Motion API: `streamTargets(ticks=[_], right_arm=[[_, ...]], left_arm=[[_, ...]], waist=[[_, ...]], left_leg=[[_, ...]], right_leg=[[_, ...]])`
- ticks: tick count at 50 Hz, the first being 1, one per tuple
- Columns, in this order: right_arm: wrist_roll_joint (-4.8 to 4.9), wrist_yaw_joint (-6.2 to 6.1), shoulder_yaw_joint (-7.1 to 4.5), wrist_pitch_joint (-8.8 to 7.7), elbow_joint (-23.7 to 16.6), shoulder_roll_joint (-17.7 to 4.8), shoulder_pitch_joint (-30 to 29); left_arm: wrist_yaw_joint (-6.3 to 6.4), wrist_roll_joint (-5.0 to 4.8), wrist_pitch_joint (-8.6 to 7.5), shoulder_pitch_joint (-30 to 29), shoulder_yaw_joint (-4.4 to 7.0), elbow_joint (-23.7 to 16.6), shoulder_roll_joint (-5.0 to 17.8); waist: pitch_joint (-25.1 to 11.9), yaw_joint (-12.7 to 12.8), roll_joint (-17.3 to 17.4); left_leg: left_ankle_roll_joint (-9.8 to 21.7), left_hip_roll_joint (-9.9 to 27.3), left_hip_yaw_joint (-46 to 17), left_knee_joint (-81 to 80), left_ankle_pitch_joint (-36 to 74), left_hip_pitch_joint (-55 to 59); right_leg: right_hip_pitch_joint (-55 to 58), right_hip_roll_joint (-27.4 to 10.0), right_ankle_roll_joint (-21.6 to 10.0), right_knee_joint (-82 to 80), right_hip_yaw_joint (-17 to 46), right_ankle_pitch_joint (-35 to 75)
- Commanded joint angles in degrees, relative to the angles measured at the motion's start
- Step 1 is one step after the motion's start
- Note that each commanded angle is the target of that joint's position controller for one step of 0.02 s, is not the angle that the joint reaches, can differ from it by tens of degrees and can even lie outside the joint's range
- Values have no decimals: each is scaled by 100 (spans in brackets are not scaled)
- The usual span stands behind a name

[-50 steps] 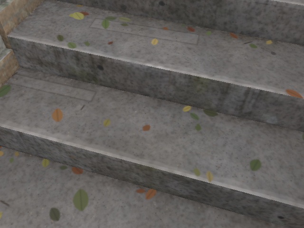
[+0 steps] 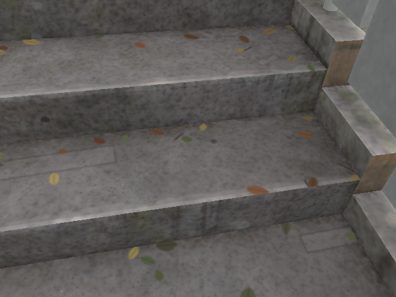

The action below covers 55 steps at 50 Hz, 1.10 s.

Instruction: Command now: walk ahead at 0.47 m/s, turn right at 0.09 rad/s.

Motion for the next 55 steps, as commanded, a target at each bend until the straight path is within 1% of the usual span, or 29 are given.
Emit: streamTargets(ticks=[1,4,8,10,13,17,19,21,22,24,25,26,27,28,29,30,31,32,33,35,39,42,47,49,50,52,53,54,55], right_arm=[[-225,98,138,-79,543,546,201],[1,260,139,-177,944,510,482],[-31,170,179,-212,999,241,537],[-170,169,200,-193,1208,164,1152],[-80,119,168,-131,1444,119,1896],[34,-106,198,-6,1596,260,2370],[89,-250,208,83,1619,302,2537],[268,-364,79,186,1628,161,2708],[313,-311,84,131,1578,179,2293],[123,-161,73,-47,1731,-206,2340],[12,-120,-70,-70,1645,-807,2013],[-34,-141,-202,-141,1356,-1169,1097],[55,-108,-147,-318,1066,-469,1155],[155,82,-120,-558,894,-91,865],[289,245,-243,-577,715,7,392],[361,271,-173,-484,198,279,-306],[332,261,-110,-381,29,468,-503],[251,288,-64,-244,88,485,-94],[344,341,30,-128,102,734,204],[381,341,260,-36,-60,1073,102],[263,124,312,220,-175,739,-340],[102,-8,392,273,-553,835,-913],[385,120,463,161,-1444,448,-2468],[338,319,627,196,-1867,555,-3403],[274,404,536,198,-1818,604,-3292],[336,424,296,104,-1827,321,-2582],[369,459,42,64,-1543,-205,-1351],[308,491,-236,136,-1250,-801,-317],[248,375,-499,224,-1061,-1622,206]], left_arm=[[-127,13,-119,-306,-310,-929,-665],[-38,-34,-30,-55,-520,-870,-1006],[163,105,91,-489,-514,-922,-822],[289,44,124,-650,-513,-831,-942],[323,46,109,-1587,-569,-1176,-1075],[101,46,-92,-2979,-915,-1881,-1491],[-9,-52,-192,-3413,-973,-2194,-1381],[-95,48,-229,-4066,-1105,-2474,-1427],[-129,40,-254,-3858,-1058,-2496,-1374],[-9,-17,-365,-2348,-658,-2099,-682],[75,-61,-327,-1384,-382,-1867,-134],[151,72,-258,-277,-90,-1555,512],[224,337,-204,663,167,-1128,1030],[368,457,-27,1195,230,-896,1313],[470,485,63,724,128,-812,798],[452,350,75,136,-20,-549,238],[396,360,43,-99,-121,-161,-319],[287,329,-54,-262,-279,166,-837],[239,341,-57,-381,-299,406,-968],[127,280,-107,-252,-287,693,-995],[160,539,-106,-552,-445,658,-740],[250,385,-61,301,-358,837,-137],[584,251,105,1350,-224,836,32],[771,65,194,1432,-10,864,471],[735,24,161,1153,6,843,568],[726,41,94,1542,-9,1022,902],[698,68,112,1106,59,772,1210],[697,39,83,862,140,430,1333],[499,126,-63,841,-13,-72,523]], waist=[[568,581,731],[676,711,454],[662,545,439],[636,187,626],[829,-303,718],[1067,-602,730],[1157,-652,707],[1149,-791,497],[950,-436,979],[-562,423,1772],[-973,1060,2248],[-1251,1737,2427],[-2280,1530,550],[-2917,1417,-1276],[-2189,1221,-929],[-939,759,-572],[-185,455,-280],[211,48,200],[423,-265,-68],[528,-494,116],[626,-579,-125],[821,-288,-22],[889,258,-126],[892,514,-319],[769,357,-323],[161,-232,-916],[-552,-863,-1499],[-1329,-1261,-1482],[-1882,-960,875]], left_leg=[[363,1188,-3373,-4447,-1279,652],[124,919,-1919,-4476,58,1200],[106,785,-969,-4868,418,984],[423,967,-1148,-4851,445,1549],[468,1060,-1456,-4805,718,2760],[662,1218,-2259,-5318,724,3792],[693,1326,-2461,-5662,1245,3850],[869,1388,-2100,-6862,2536,3289],[872,1264,-1765,-6986,3819,3070],[857,1070,-1076,-5677,10016,3350],[726,1057,-1196,-4718,11306,4081],[568,933,-1336,-3385,11248,3661],[419,226,-1308,-1295,8691,1636],[292,-631,-1931,921,2172,741],[241,-607,-2574,2909,1970,93],[251,-482,-2190,3776,2199,-531],[451,-308,-1805,4423,2155,-1126],[641,-152,-1729,4584,2433,-1103],[764,-238,-1772,5139,2436,-1338],[946,-189,-1880,5380,2548,-2229],[455,-464,-1176,5207,3356,-2498],[228,-299,-1272,5964,2767,-3958],[-34,283,-841,4123,2420,-4713],[100,685,11,1804,1089,-2944],[344,383,549,1318,578,-1766],[728,-545,1187,955,82,-74],[1039,-848,787,11,-57,608],[1302,-917,-570,-985,365,2389],[2155,419,-4306,-3083,-1359,4245]], right_leg=[[-2437,-204,-413,2685,54,378],[-3686,-221,-510,3143,89,717],[-4197,-195,77,2603,-471,1572],[-4835,-187,282,3529,-748,1425],[-6021,-456,328,3208,-878,1002],[-7368,-1077,592,2866,-1720,330],[-7180,-1335,771,2114,-1686,329],[-5230,-1366,679,244,-2119,-448],[-3730,-1209,491,-893,-2290,-662],[-201,-58,91,-1374,-2792,-1234],[409,39,-117,-2234,-2293,-1610],[1421,-381,-331,-2931,-1240,-1663],[3538,-1865,-978,-4044,1498,-2499],[3959,-2847,-1285,-6506,4214,-3161],[2977,-2918,-889,-6892,4170,-3819],[1850,-2874,-546,-6926,3045,-3390],[1069,-2861,-449,-6698,1992,-3074],[524,-2516,-170,-6488,884,-2124],[278,-2345,-77,-6542,166,-1757],[454,-2141,269,-6590,-991,-910],[-271,-1958,62,-7027,-2186,-531],[905,-2333,7,-7098,-2008,-623],[2331,-2313,167,-7676,-2226,-1038],[2012,-2403,-79,-9051,-2559,-447],[1961,-2323,-112,-8879,-2946,1417],[2618,-2477,-265,-7394,-3095,8203],[3314,-2383,-170,-6130,-2999,9329],[2525,-2172,-46,-4660,-2621,8676],[-94,-1009,455,-2289,-2277,4841]])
